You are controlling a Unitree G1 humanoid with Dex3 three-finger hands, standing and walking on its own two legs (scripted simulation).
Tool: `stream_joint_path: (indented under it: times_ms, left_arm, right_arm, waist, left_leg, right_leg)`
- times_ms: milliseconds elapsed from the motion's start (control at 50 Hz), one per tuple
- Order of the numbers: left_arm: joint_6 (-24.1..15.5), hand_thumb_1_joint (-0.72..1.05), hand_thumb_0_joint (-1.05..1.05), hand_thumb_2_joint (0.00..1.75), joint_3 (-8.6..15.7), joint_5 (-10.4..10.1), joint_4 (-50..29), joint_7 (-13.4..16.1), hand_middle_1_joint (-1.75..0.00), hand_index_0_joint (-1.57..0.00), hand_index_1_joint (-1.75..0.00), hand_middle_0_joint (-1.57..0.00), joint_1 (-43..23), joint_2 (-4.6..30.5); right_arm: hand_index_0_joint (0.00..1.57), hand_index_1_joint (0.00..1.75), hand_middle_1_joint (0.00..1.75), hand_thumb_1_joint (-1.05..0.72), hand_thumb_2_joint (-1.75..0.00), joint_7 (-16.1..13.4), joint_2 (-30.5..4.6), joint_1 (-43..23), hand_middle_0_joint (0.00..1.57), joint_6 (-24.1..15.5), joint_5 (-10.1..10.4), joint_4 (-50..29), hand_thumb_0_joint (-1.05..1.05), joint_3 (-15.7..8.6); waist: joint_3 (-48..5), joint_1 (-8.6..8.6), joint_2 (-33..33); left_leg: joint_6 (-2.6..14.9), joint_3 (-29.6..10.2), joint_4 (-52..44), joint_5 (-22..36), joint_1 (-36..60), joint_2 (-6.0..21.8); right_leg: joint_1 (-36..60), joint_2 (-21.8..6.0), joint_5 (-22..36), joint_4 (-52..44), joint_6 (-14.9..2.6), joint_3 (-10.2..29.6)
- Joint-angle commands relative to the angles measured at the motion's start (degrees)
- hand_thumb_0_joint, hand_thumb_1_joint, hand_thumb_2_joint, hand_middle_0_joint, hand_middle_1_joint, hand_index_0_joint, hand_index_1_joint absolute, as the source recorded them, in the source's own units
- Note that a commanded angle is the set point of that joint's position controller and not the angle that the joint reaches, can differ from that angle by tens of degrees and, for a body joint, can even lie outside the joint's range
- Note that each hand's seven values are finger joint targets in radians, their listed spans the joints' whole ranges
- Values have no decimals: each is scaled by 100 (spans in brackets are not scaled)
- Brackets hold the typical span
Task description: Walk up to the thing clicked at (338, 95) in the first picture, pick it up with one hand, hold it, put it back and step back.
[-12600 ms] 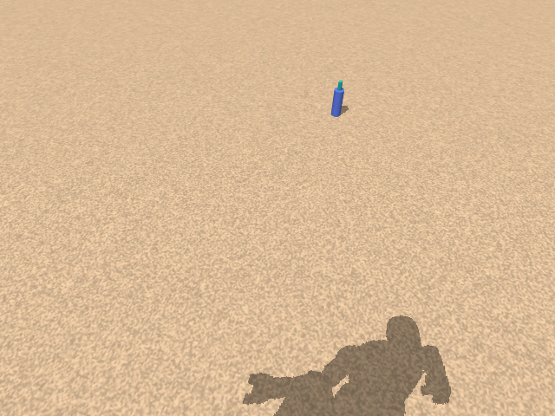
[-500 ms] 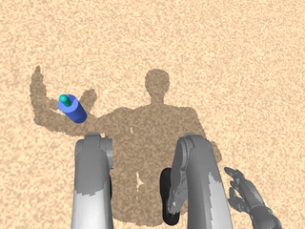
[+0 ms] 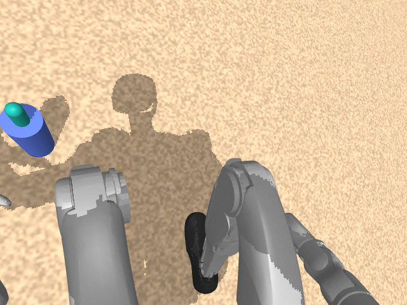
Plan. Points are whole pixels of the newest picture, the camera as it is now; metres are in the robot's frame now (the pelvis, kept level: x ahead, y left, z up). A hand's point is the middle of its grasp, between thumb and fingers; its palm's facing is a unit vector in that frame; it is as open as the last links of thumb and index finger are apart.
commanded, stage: close in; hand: left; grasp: from the side
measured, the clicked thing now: (28, 130) +0.41 +0.29 -0.18
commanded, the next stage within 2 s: close in 0.56 s
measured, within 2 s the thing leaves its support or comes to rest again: leaves its support in 1.74 s
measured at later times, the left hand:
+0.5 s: hand (20, 147) +0.37 +0.29 -0.16, palm faces +0.25 -0.97 +0.03, open 17.6 cm
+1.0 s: hand (30, 135) +0.39 +0.28 -0.17, palm faces +0.31 -0.95 +0.01, open 14.0 cm
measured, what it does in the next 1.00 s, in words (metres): stands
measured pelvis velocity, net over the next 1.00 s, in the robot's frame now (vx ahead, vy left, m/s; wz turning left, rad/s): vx -0.01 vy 0.00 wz -0.06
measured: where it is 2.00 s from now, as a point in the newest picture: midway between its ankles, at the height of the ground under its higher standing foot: (154, 278)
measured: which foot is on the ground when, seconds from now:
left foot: down 0.00-1.00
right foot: down 0.00-1.00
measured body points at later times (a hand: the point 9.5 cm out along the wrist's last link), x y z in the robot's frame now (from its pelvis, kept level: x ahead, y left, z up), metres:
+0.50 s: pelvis -0.02 +0.00 -0.02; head +0.18 +0.17 +0.35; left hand +0.35 +0.34 -0.16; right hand +0.17 -0.25 -0.05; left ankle +0.08 +0.13 -0.26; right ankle +0.12 -0.12 -0.26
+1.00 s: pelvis -0.01 +0.00 -0.02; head +0.20 +0.17 +0.33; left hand +0.37 +0.33 -0.17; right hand +0.17 -0.24 -0.06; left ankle +0.08 +0.13 -0.26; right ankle +0.12 -0.12 -0.26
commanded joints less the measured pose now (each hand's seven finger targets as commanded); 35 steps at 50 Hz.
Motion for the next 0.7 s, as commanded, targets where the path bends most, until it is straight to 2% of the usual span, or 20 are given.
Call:
stream_joint_path:
  times_ms: [0, 20, 40, 60, 100, 120, 180, 200, 240, 260, 300, 320, 340, 360, 380, 440, 500, 600, 660, 680]
  left_arm:
    - [-753, -61, 0, 0, 221, 43, -728, 611, -8, -8, -9, -8, -1000, 1459]
    - [-873, -61, 0, 0, 362, 108, -771, 801, -8, -8, -8, -8, -946, 1585]
    - [-945, -61, 0, 1, 340, 159, -605, 955, -8, -7, -8, -7, -774, 1425]
    - [-1007, -61, 0, 1, 225, 226, -511, 1104, -9, -8, -9, -8, -661, 1223]
    - [-1112, -61, 0, 3, 155, 339, -458, 1400, -9, -7, -9, -7, -598, 1099]
    - [-1180, -61, 0, 3, 184, 382, -657, 1506, -9, -7, -8, -7, -639, 1180]
    - [-1274, -58, 0, 3, 215, 629, -838, 1797, -8, -7, -8, -6, -663, 1539]
    - [-1271, -57, 0, 3, 207, 676, -816, 1854, -8, -7, -7, -6, -589, 1511]
    - [-1320, -55, 0, 1, -327, 693, -926, 1844, -7, -7, -6, -6, -720, 1055]
    - [-1363, -55, 0, 0, -514, 661, -1016, 1839, -6, -7, -5, -7, -806, 890]
    - [-1348, -54, 0, 0, -770, 581, -969, 1840, -5, -7, -5, -7, -841, 651]
    - [-1354, -58, 0, 0, -993, 550, -939, 1834, -5, -7, -5, -7, -913, 440]
    - [-1349, -59, 0, 0, -827, 507, -743, 1865, -5, -7, -5, -7, -776, 589]
    - [-1372, -61, 0, 0, -831, 473, -692, 1884, -5, -7, -5, -7, -824, 682]
    - [-1385, -61, 0, 0, -995, 443, -548, 1898, -6, -7, -5, -7, -819, 485]
    - [-1494, -61, 0, 2, -701, 364, -434, 2094, -6, -7, -6, -6, -837, 763]
    - [-1626, -58, 0, 5, -471, 461, -314, 2275, -7, -6, -6, -6, -706, 960]
    - [-1786, -48, 0, 10, -396, 728, -245, 2535, -6, -5, -6, -5, -694, 1097]
    - [-1821, -43, 0, 11, -526, 775, -395, 2606, -4, -7, -5, -9, -813, 1026]
    - [-1829, -35, 0, 15, -623, 764, -493, 2594, -12, -15, -13, -17, -800, 931]
  right_arm:
    - [20, 30, 30, -94, -91, -26, -1858, 229, 20, 80, -116, -325, 0, -496]
    - [20, 30, 30, -94, -91, 12, -1885, 213, 20, 123, -155, -382, 0, -466]
    - [20, 30, 30, -94, -91, 55, -1856, 196, 20, 156, -207, -379, 0, -425]
    - [20, 30, 30, -94, -91, 99, -1819, 122, 20, 177, -221, -436, 0, -379]
    - [20, 30, 30, -93, -91, 152, -1823, 42, 20, 208, -234, -514, 0, -342]
    - [20, 30, 30, -93, -90, 170, -1853, 36, 20, 229, -253, -483, 0, -354]
    - [20, 30, 30, -93, -90, 202, -1937, -36, 20, 294, -300, -588, 0, -360]
    - [20, 30, 30, -93, -90, 216, -1935, 62, 20, 326, -339, -529, 0, -357]
    - [20, 30, 30, -93, -90, 239, -1955, -28, 20, 348, -381, -546, 0, -377]
    - [20, 30, 30, -94, -90, 251, -1970, -72, 20, 354, -413, -566, 0, -369]
    - [20, 30, 30, -94, -91, 268, -1982, -101, 20, 350, -411, -609, 0, -355]
    - [20, 30, 30, -94, -91, 284, -1987, -146, 20, 338, -396, -645, 0, -352]
    - [20, 30, 30, -94, -90, 291, -2056, -56, 20, 344, -394, -585, 0, -371]
    - [20, 30, 30, -93, -90, 300, -2072, -63, 20, 357, -376, -565, 0, -341]
    - [20, 30, 30, -93, -90, 316, -2071, -88, 20, 363, -370, -597, 0, -308]
    - [20, 30, 30, -92, -90, 348, -2043, -56, 20, 399, -403, -621, 0, -197]
    - [20, 30, 30, -91, -90, 364, -2046, -69, 20, 478, -467, -666, 0, -128]
    - [20, 30, 30, -91, -90, 390, -2052, -110, 20, 575, -576, -725, 0, -55]
    - [20, 30, 30, -90, -90, 413, -2101, -121, 20, 605, -609, -736, 0, -68]
    - [20, 30, 30, -90, -90, 412, -2111, -153, 20, 608, -611, -726, 0, -81]
  waist:
    - [-3435, -178, 2467]
    - [-3490, -172, 2545]
    - [-3498, -123, 2559]
    - [-3347, -166, 2493]
    - [-3088, -198, 2435]
    - [-3085, -124, 2601]
    - [-2987, -251, 2760]
    - [-3058, -301, 2745]
    - [-2919, -521, 2757]
    - [-2870, -636, 2774]
    - [-2853, -725, 2603]
    - [-2792, -793, 2502]
    - [-2762, -788, 2466]
    - [-2704, -767, 2434]
    - [-2617, -843, 2314]
    - [-2650, -676, 2148]
    - [-2622, -567, 2394]
    - [-2425, -628, 2688]
    - [-2461, -755, 2753]
    - [-2484, -772, 2756]
  left_leg:
    - [-98, 402, -1611, 1170, 2580, 159]
    - [-109, 389, -1631, 1195, 2618, 152]
    - [-115, 409, -1583, 1272, 2662, 149]
    - [-126, 391, -1635, 1128, 2552, 146]
    - [-114, 384, -1707, 734, 2323, 134]
    - [-120, 430, -1711, 711, 2354, 128]
    - [-74, 436, -1702, 365, 2128, 135]
    - [-70, 440, -1640, 410, 2159, 133]
    - [-86, 378, -1649, 381, 2182, 149]
    - [-97, 320, -1677, 376, 2200, 150]
    - [-93, 261, -1670, 405, 2233, 139]
    - [-98, 223, -1675, 334, 2245, 142]
    - [-100, 164, -1683, 324, 2273, 146]
    - [-87, 151, -1662, 181, 2171, 137]
    - [-88, 100, -1667, 141, 2157, 137]
    - [-38, 130, -1548, 171, 1941, 95]
    - [-103, 102, -1617, 353, 2116, 120]
    - [-135, 115, -1693, 378, 2118, 138]
    - [-138, 86, -1692, 303, 2169, 156]
    - [-139, 86, -1671, 347, 2238, 160]
  right_leg:
    - [1305, 238, 1130, -983, -320, -592]
    - [1408, 247, 1143, -953, -319, -626]
    - [1491, 264, 1205, -952, -312, -619]
    - [1479, 276, 1075, -963, -318, -651]
    - [1390, 298, 796, -1032, -313, -688]
    - [1427, 297, 823, -1041, -312, -671]
    - [1421, 309, 703, -1054, -307, -695]
    - [1516, 319, 815, -1078, -297, -692]
    - [1335, 317, 863, -1044, -313, -724]
    - [1295, 316, 867, -1009, -310, -767]
    - [1254, 326, 883, -1037, -293, -810]
    - [1177, 325, 840, -1033, -279, -841]
    - [1152, 329, 837, -1009, -274, -878]
    - [1116, 328, 748, -1002, -276, -878]
    - [1102, 317, 747, -993, -259, -911]
    - [1311, 356, 745, -1028, -261, -890]
    - [1385, 362, 852, -934, -287, -903]
    - [1436, 368, 893, -911, -299, -927]
    - [1388, 369, 898, -918, -294, -949]
    - [1388, 361, 953, -928, -287, -943]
